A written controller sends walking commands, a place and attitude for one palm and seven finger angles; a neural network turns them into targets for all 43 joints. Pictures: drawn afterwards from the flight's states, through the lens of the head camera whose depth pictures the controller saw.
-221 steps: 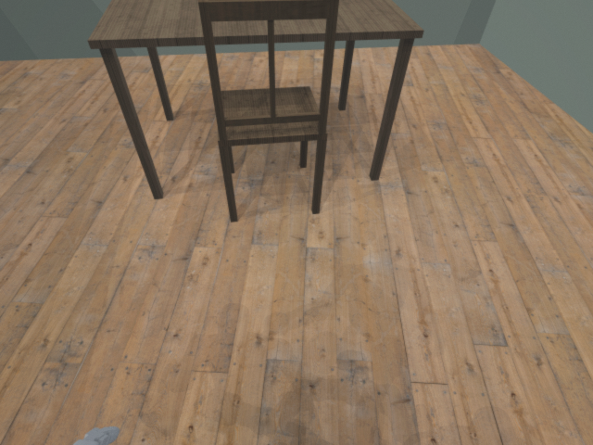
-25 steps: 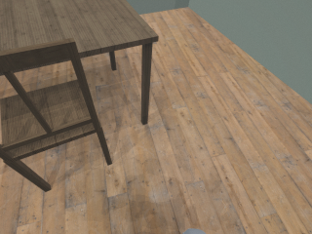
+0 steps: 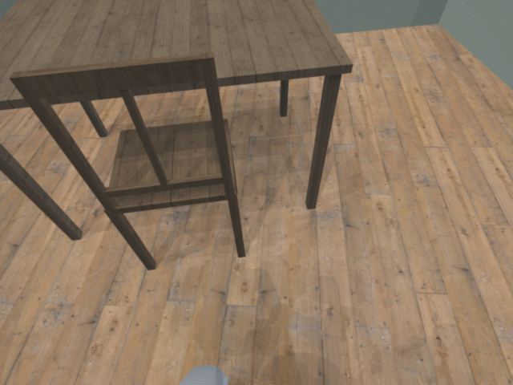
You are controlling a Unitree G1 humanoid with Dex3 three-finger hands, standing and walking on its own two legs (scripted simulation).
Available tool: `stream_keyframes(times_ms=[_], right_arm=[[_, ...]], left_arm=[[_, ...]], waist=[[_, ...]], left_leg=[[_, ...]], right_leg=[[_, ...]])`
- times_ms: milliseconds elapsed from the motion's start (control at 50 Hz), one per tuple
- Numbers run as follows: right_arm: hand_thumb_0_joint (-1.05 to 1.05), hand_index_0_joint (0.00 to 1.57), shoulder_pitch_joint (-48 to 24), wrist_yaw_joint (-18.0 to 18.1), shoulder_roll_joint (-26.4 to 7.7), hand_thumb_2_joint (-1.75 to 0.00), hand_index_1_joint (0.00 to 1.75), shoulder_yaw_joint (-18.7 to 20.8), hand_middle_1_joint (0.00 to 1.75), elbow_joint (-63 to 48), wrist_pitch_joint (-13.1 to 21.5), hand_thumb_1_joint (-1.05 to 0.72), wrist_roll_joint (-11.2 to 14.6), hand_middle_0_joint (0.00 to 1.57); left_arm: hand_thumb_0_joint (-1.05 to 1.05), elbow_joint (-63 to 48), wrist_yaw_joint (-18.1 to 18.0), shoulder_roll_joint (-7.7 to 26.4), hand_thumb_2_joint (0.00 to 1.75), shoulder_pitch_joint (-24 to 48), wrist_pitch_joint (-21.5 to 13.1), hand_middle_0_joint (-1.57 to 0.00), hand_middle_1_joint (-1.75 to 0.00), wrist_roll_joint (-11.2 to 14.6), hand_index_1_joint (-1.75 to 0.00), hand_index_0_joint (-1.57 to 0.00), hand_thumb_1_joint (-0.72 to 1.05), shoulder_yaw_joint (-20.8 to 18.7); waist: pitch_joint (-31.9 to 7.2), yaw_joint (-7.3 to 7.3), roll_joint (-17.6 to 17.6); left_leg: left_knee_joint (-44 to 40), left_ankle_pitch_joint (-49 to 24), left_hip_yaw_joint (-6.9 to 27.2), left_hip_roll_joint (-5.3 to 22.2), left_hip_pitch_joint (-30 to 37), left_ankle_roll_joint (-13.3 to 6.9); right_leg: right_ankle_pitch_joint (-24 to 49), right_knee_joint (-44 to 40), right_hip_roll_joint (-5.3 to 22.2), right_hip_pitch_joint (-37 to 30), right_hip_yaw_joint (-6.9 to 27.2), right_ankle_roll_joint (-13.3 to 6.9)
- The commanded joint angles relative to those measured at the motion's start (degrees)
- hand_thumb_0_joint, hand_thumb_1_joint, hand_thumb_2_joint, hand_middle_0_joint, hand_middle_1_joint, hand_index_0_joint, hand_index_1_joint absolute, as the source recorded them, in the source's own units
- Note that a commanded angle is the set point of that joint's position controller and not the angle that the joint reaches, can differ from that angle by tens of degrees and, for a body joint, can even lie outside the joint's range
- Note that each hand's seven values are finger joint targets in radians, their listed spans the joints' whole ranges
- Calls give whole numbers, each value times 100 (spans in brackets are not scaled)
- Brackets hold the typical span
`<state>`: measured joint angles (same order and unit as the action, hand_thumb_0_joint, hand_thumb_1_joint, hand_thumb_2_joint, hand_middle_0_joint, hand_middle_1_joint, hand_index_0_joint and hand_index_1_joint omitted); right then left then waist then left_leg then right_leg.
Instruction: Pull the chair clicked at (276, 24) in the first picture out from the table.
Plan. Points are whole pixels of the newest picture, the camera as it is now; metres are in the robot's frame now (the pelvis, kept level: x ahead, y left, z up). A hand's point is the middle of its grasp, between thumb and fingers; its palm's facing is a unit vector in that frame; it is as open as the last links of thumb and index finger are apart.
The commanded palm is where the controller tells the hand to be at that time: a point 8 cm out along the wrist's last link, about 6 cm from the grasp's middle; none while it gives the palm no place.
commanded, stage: turn to face it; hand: left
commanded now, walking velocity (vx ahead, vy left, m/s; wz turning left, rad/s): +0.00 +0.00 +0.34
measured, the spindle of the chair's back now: (147, 142) +0.67 +0.32 -0.07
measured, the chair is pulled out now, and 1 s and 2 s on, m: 0.00 0.00 0.00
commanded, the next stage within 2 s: take the last steps up to it in 0.24 s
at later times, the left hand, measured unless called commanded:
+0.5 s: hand out of the picture +0.04 +0.26 -0.17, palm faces +0.16 -0.96 -0.23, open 7.4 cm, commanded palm none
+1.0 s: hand out of the picture +0.03 +0.19 -0.17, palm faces +0.26 -0.95 -0.16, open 7.3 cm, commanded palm none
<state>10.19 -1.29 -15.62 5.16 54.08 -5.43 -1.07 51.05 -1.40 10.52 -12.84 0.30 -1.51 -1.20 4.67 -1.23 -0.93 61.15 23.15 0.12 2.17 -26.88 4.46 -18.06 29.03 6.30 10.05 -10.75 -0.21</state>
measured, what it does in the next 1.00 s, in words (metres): walks ahead: left foot, then right foot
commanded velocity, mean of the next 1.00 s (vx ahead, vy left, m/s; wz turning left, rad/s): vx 0.19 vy -0.01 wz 0.12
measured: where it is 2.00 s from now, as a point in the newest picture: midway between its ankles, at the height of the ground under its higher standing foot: (239, 378)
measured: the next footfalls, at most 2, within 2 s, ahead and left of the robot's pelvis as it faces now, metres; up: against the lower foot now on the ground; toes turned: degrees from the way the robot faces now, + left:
left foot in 0.16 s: +0.01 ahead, +0.14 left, +0.00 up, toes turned +8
right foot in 0.62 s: +0.09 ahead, -0.06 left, +0.00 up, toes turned +4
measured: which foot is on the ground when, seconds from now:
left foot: up 0.00-0.14, down 0.16-0.64, up 0.66-1.00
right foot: down 0.00-0.16, up 0.18-0.60, down 0.62-1.00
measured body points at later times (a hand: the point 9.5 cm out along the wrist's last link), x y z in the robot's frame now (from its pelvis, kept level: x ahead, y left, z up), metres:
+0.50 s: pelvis +0.02 +0.05 +0.00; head +0.03 +0.07 +0.45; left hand +0.03 +0.31 -0.15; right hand +0.12 -0.17 -0.14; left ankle -0.03 +0.14 -0.74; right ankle +0.02 -0.10 -0.69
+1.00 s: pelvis +0.15 +0.06 +0.00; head +0.18 +0.06 +0.44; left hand +0.02 +0.24 -0.15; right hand +0.23 -0.17 -0.16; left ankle +0.21 +0.20 -0.71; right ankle +0.05 -0.07 -0.74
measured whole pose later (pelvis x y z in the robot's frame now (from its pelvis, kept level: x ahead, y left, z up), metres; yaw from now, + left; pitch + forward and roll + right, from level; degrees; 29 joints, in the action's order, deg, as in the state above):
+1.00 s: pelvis +0.15 +0.06 +0.00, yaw +12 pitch +0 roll +0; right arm 12.6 -1.1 -10.3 2.9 60.3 -0.2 -1.0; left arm 64.7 -1.0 6.5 -25.6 -3.3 -1.6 -0.8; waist 3.9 1.0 -0.5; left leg 43.3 13.0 -4.1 4.8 -29.0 -1.4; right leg -20.7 18.1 0.8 -2.6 -7.9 -0.5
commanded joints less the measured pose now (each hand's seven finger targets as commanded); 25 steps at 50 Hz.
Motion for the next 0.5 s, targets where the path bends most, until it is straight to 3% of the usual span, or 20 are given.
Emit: stream_keyframes(times_ms=[0,40,60,80,100,120,140,160,220,260,340,420,460,480], right_arm=[[0,20,-630,-14,-168,-90,30,-54,30,-611,232,-90,32,20],[0,20,-578,1,-147,-90,30,-96,30,-599,281,-90,52,20],[0,20,-455,16,-162,-90,30,-100,30,-568,304,-90,62,20],[0,20,-236,30,-207,-90,30,-99,30,-500,337,-90,51,20],[0,20,131,37,-370,-90,30,-62,30,-399,392,-90,35,20],[0,20,453,64,-932,-90,30,48,30,-349,474,-90,-16,20],[0,20,762,114,-1448,-90,30,168,30,-297,474,-90,23,20],[0,20,822,136,-1407,-90,30,127,30,-220,398,-90,51,20],[0,20,16,258,-833,-90,30,-41,30,-324,441,-90,-3,20],[0,20,-122,264,-686,-90,30,-116,30,-345,479,-90,24,20],[0,20,201,270,-603,-90,30,-131,30,-216,532,-90,19,20],[0,20,495,254,-590,-90,30,-96,30,-69,586,-90,-36,20],[0,20,648,247,-544,-90,30,-87,30,13,614,-90,-55,20],[0,20,635,246,-557,-90,30,-86,30,49,628,-90,-64,20]], left_arm=[[0,-189,-50,1372,90,-467,-38,-20,-30,-28,-30,-20,90,-405],[0,-126,-45,1443,90,-500,-17,-20,-30,-29,-30,-20,90,-431],[0,-89,-38,1428,90,-448,-4,-20,-30,-34,-30,-20,90,-437],[0,-79,-36,1438,90,-390,5,-20,-30,-8,-30,-20,90,-445],[0,-76,-27,1410,90,-286,18,-20,-30,55,-30,-20,90,-448],[0,-187,-2,1153,90,-369,40,-20,-30,117,-30,-20,90,-398],[0,-389,22,733,90,-172,58,-20,-30,119,-30,-20,90,-245],[0,-401,-33,903,90,-14,143,-20,-30,80,-30,-20,90,-245],[0,-81,17,882,90,78,175,-20,-30,81,-30,-20,90,-302],[0,60,69,873,90,-134,165,-20,-30,90,-30,-20,90,-313],[0,141,60,749,90,-121,161,-20,-30,85,-30,-20,90,-268],[0,85,128,632,90,149,95,-20,-30,37,-30,-20,90,-199],[0,16,172,614,90,387,27,-20,-30,18,-30,-20,90,-173],[0,17,190,542,90,380,-6,-20,-30,18,-30,-20,90,-166]], waist=[[-454,398,1259],[-596,421,1434],[-638,343,1475],[-781,232,1374],[-971,-2,1036],[-1377,-160,-265],[-1388,-310,-1710],[-1300,-318,-1034],[-559,-30,-1121],[-554,92,-939],[-688,52,-664],[-482,-87,-674],[-268,-161,-646],[-182,-129,-739]], left_leg=[[-1169,280,-419,-55,-11,-46],[-1750,253,-553,-147,406,-147],[-2223,124,-591,-192,661,-200],[-2848,-356,-626,-233,1075,-240],[-3726,-1245,-555,-152,1824,-308],[-4021,-2825,611,867,3044,-688],[-3980,-5550,2115,2133,3412,-1431],[-3793,-5466,1597,2220,3001,-1702],[-3990,-4740,996,1405,2233,-1491],[-4054,-4537,714,1130,2140,-1377],[-4162,-4363,812,1054,2443,-1400],[-4573,-2032,1235,1183,2383,-1579],[-4708,-1225,1476,1165,2198,-1614],[-4738,-973,1479,1166,2109,-1603]], right_leg=[[3396,-573,1402,-656,788,-709],[3626,-389,1408,-662,769,-673],[3684,-210,1381,-644,708,-606],[3611,63,1273,-595,561,-445],[3299,644,1137,-279,304,-188],[1718,1783,644,855,29,183],[-1859,2804,2,2158,265,489],[-1941,3177,128,1936,820,354],[-997,3557,115,2053,1008,400],[-626,3492,29,1848,918,413],[-445,2994,-96,1774,903,463],[-644,2233,-151,1776,834,376],[-752,1688,-214,1623,777,311],[-768,1443,-237,1514,723,285]])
